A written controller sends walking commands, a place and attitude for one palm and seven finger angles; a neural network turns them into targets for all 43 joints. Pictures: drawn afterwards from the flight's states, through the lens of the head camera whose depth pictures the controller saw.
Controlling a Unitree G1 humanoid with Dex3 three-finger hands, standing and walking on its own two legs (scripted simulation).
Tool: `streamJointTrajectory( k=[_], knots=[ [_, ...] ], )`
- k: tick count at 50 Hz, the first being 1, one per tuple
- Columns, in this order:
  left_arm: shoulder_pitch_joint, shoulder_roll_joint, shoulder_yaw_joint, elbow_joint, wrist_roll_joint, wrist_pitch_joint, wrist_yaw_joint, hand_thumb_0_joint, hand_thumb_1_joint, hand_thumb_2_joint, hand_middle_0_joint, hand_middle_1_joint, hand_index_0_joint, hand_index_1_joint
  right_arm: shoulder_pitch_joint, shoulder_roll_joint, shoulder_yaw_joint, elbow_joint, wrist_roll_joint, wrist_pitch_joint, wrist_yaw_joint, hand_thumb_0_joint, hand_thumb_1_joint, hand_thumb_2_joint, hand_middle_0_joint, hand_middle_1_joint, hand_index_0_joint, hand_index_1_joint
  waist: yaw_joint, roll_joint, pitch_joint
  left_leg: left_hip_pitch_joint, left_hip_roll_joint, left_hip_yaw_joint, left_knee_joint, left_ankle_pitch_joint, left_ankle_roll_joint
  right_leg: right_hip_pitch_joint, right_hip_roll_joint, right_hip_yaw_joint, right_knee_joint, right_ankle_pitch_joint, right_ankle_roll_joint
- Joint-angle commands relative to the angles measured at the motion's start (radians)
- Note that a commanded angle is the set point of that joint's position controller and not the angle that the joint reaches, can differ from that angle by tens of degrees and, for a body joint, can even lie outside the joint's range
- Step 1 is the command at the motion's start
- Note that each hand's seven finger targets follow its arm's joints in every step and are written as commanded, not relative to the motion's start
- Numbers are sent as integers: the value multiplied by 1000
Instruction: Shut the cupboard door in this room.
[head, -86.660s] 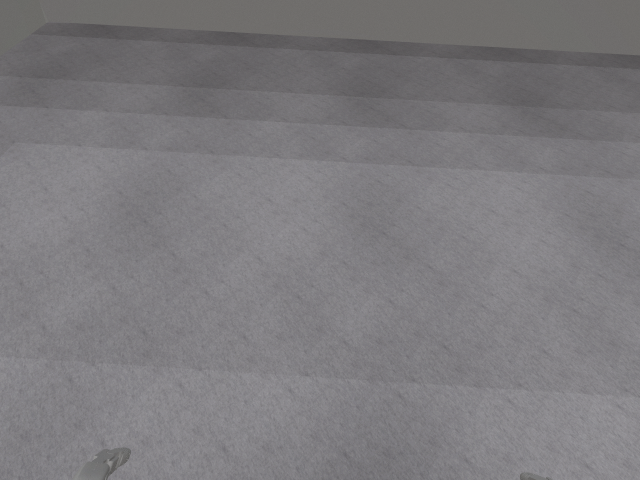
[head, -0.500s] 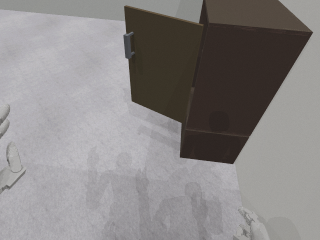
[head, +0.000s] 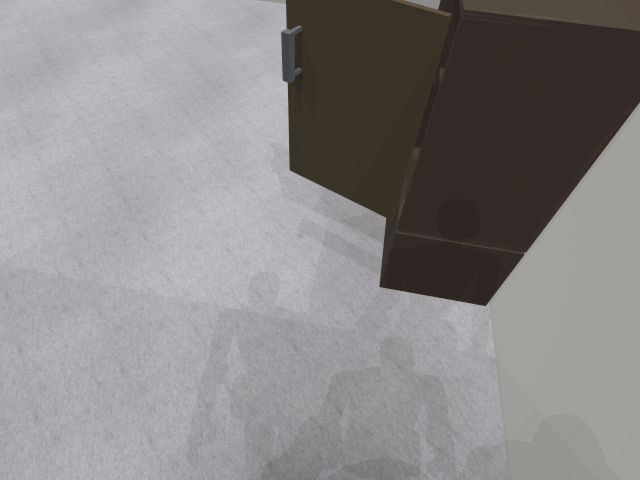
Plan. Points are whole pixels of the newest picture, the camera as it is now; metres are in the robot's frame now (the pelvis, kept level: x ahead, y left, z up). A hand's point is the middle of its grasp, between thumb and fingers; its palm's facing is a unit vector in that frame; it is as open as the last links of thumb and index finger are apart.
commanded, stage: let the arm hang, fingers relaxed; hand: left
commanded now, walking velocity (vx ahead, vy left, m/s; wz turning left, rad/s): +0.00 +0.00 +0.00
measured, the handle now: (293, 54) +1.05 +0.13 +0.01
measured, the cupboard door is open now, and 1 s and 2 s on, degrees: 67 67 67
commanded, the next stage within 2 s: look to check the result in 0.60 s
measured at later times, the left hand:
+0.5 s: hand out of the picture -0.01 +0.15 -0.18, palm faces -0.01 -0.99 -0.14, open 7.4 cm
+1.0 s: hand out of the picture -0.02 +0.16 -0.17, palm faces -0.01 -0.98 -0.17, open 7.4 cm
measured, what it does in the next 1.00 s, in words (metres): stands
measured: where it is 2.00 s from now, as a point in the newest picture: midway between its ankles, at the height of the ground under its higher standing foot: outside the picture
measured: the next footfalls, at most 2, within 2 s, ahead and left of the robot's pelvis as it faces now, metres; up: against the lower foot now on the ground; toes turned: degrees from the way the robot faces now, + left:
none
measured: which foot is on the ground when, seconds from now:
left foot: down 0.00-1.00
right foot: down 0.00-1.00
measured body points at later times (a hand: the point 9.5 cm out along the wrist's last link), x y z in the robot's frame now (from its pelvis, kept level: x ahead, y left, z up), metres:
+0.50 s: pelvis +0.00 +0.00 +0.00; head +0.00 +0.01 +0.45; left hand -0.01 +0.21 -0.16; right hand -0.03 -0.21 -0.16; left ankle +0.07 +0.10 -0.74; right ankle -0.05 -0.13 -0.74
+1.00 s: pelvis +0.02 +0.00 +0.00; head +0.03 +0.00 +0.45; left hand -0.02 +0.21 -0.16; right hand +0.00 -0.22 -0.16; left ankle +0.07 +0.10 -0.74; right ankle -0.05 -0.13 -0.74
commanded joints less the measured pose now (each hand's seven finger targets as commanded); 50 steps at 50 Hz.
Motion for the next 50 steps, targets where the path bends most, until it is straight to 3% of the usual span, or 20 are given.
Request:
streamJointTrajectory(
  k=[1, 6, 14, 22, 29, 42, 50],
  knots=[
    [28, 71, 14, 1, -3, -37, 11, 0, 900, 900, -200, -300, -200, -300, 21, -124, -39, -25, 0, -30, -16, 0, -900, -900, 200, 300, 200, 300, -15, 30, -22, 136, 85, -141, -155, -165, 0, -127, -61, 99, -127, -14, -52],
    [43, 50, 9, 57, -3, -42, 19, 0, 900, 900, -200, -300, -200, -300, 50, -101, -40, 28, 2, -31, -17, 0, -900, -900, 200, 300, 200, 300, -19, -40, 15, 157, 82, -119, -151, -127, -1, -163, -68, 104, -149, -36, -48],
    [58, 22, 9, 88, -1, -37, 26, 0, 900, 900, -200, -300, -200, -300, 63, -60, -35, 70, 0, -29, -18, 0, -900, -900, 200, 300, 200, 300, -12, 10, 80, 119, 76, -110, -184, -169, -5, -179, -62, 98, -142, -48, -40],
    [52, 14, 15, 83, -1, -45, 28, 0, 900, 900, -200, -300, -200, -300, 80, -41, -36, 78, 1, -38, -19, 0, -900, -900, 200, 300, 200, 300, -9, 14, 41, 129, 68, -100, -167, -102, -7, -140, -63, 96, -137, 10, -42],
    [36, -3, 16, 84, -3, -47, 30, 0, 900, 900, -200, -300, -200, -300, 87, -26, -35, 87, -1, -41, -23, 0, -900, -900, 200, 300, 200, 300, -14, 14, 54, 131, 68, -95, -153, -62, -8, -140, -67, 100, -141, 29, -44],
    [47, 4, 15, 93, -4, -52, 31, 0, 900, 900, -200, -300, -200, -300, 82, -40, -35, 87, 4, -45, -25, 0, -900, -900, 200, 300, 200, 300, -13, -2, 9, 182, 78, -88, -127, 28, -2, -110, -68, 101, -145, 90, -43],
    [43, 4, 12, 100, -4, -53, 32, 0, 900, 900, -200, -300, -200, -300, 65, -41, -33, 91, 2, -45, -25, 0, -900, -900, 200, 300, 200, 300, -14, 2, 28, 182, 79, -85, -123, 50, -3, -103, -72, 101, -152, 108, -40]
  ],
)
